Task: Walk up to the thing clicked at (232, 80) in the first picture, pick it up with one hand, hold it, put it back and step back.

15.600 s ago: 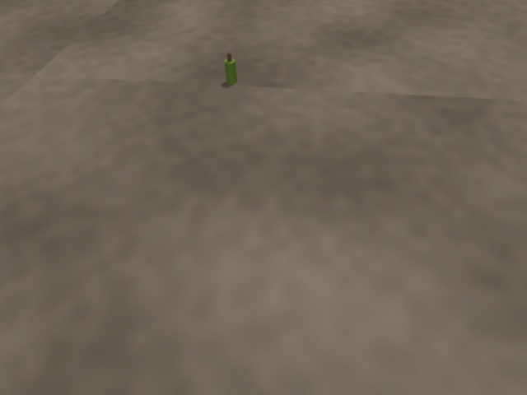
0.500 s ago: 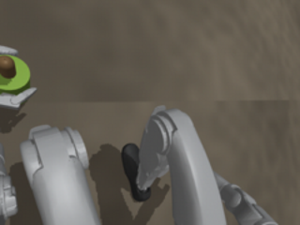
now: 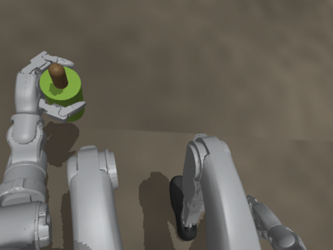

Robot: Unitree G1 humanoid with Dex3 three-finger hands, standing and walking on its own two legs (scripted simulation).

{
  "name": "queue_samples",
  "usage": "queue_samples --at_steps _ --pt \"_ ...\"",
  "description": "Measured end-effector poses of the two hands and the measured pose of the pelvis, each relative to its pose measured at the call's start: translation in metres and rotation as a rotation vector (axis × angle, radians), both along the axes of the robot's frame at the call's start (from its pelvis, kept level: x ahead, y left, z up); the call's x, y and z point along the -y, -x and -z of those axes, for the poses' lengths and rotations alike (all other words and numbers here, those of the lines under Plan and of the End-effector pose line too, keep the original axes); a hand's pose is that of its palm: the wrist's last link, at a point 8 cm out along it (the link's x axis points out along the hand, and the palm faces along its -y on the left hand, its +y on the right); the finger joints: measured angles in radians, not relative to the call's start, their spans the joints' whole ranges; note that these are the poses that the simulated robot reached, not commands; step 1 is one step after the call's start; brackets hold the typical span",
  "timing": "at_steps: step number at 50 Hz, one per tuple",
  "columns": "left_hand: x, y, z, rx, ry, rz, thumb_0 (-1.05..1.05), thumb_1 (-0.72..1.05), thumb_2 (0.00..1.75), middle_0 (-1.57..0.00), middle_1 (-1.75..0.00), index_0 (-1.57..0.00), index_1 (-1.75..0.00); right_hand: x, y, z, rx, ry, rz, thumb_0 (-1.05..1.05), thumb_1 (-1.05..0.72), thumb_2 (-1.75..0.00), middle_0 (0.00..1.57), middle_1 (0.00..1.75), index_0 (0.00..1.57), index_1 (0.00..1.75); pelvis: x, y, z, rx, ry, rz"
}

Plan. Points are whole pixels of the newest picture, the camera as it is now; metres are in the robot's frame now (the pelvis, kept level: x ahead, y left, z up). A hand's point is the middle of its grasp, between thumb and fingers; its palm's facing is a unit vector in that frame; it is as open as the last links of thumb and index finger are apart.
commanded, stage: settle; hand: left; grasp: from the side
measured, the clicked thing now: (64, 92) +0.45 +0.23 -0.09
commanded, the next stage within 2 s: lift in 0.90 s
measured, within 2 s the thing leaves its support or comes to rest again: neither
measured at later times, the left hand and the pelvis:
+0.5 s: hand (56, 69) +0.46 +0.23 -0.01, palm faces +0.06 -1.00 -0.07, open 10.3 cm; pelvis +0.01 -0.01 +0.03, yaw +3 degrees
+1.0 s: hand (52, 66) +0.45 +0.23 +0.01, palm faces +0.07 -1.00 -0.07, open 10.3 cm; pelvis +0.01 -0.01 +0.05, yaw +5 degrees
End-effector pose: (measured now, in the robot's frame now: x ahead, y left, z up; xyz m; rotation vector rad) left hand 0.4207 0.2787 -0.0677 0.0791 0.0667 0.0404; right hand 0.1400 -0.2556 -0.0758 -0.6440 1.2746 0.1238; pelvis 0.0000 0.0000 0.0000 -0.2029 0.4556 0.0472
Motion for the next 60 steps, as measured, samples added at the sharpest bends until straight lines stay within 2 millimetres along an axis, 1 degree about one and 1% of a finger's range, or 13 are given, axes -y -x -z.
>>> queue_samples --at_steps 5,8,14,20,24,29,34,38,44,53,60 --pt "0.006 0.006 -0.008 -0.026 0.006 0.002 -0.02 -0.38 1.05 -0.67 -0.99 -0.71 -1.00 0.004 0.007 0.005 -0.020 -0.023 0.066 0.00 -0.91 -0.90 0.20 0.30 0.20 0.30 0.004 -0.005 -0.007 -0.038 -0.025 -0.010" --pt "0.007 0.005 -0.016 -0.035 0.001 -0.009 -0.02 -0.39 1.06 -0.67 -0.99 -0.71 -1.01 0.006 0.008 0.007 -0.025 -0.033 0.098 0.00 -0.91 -0.90 0.20 0.30 0.20 0.30 0.006 -0.007 -0.011 -0.057 -0.039 -0.014" --pt "0.001 -0.006 -0.039 -0.020 -0.008 -0.043 -0.02 -0.41 1.08 -0.68 -1.00 -0.71 -1.01 0.011 0.008 0.008 -0.022 -0.045 0.140 0.00 -0.91 -0.90 0.20 0.30 0.20 0.30 0.009 -0.011 -0.020 -0.087 -0.060 -0.019" --pt "-0.003 -0.018 -0.058 -0.004 -0.004 -0.037 -0.02 -0.42 1.09 -0.68 -1.00 -0.71 -1.02 0.015 0.003 0.001 0.003 -0.046 0.162 0.00 -0.92 -0.90 0.20 0.30 0.20 0.30 0.009 -0.014 -0.026 -0.105 -0.069 -0.020" --pt "-0.002 -0.019 -0.061 -0.018 0.012 -0.023 -0.02 -0.42 1.10 -0.68 -1.00 -0.71 -1.02 0.016 -0.001 -0.006 0.027 -0.042 0.168 0.00 -0.92 -0.90 0.20 0.30 0.20 0.30 0.008 -0.015 -0.031 -0.112 -0.067 -0.021" --pt "0.001 -0.012 -0.062 -0.040 0.027 -0.010 -0.02 -0.43 1.10 -0.68 -1.00 -0.71 -1.02 0.015 -0.005 -0.013 0.049 -0.044 0.164 0.00 -0.92 -0.90 0.20 0.30 0.20 0.30 0.007 -0.014 -0.036 -0.116 -0.070 -0.026" --pt "0.001 -0.002 -0.065 -0.046 0.022 -0.023 -0.02 -0.44 1.12 -0.68 -1.01 -0.72 -1.03 0.013 -0.007 -0.015 0.061 -0.056 0.160 0.00 -0.91 -0.90 0.20 0.30 0.20 0.30 0.008 -0.012 -0.041 -0.116 -0.078 -0.030" --pt "-0.001 0.001 -0.070 -0.042 0.017 -0.040 -0.02 -0.45 1.13 -0.68 -1.01 -0.72 -1.03 0.010 -0.006 -0.014 0.063 -0.068 0.158 0.00 -0.91 -0.90 0.20 0.30 0.20 0.30 0.009 -0.011 -0.044 -0.117 -0.084 -0.034" --pt "-0.004 -0.002 -0.079 -0.035 0.002 -0.039 -0.02 -0.45 1.13 -0.68 -1.01 -0.72 -1.03 0.008 -0.004 -0.014 0.060 -0.080 0.165 0.00 -0.91 -0.90 0.20 0.30 0.20 0.30 0.010 -0.011 -0.047 -0.123 -0.089 -0.037" --pt "0.001 -0.010 -0.089 -0.034 0.023 -0.039 -0.02 -0.46 1.13 -0.68 -1.01 -0.72 -1.03 0.010 0.001 -0.016 0.058 -0.090 0.177 0.00 -0.92 -0.90 0.20 0.30 0.20 0.30 0.010 -0.013 -0.051 -0.129 -0.095 -0.039" --pt "0.004 -0.005 -0.093 -0.036 0.018 -0.026 -0.02 -0.47 1.15 -0.68 -1.02 -0.72 -1.04 0.014 0.003 -0.019 0.066 -0.091 0.204 0.00 -0.94 -0.90 0.20 0.30 0.20 0.30 0.012 -0.013 -0.055 -0.132 -0.104 -0.041"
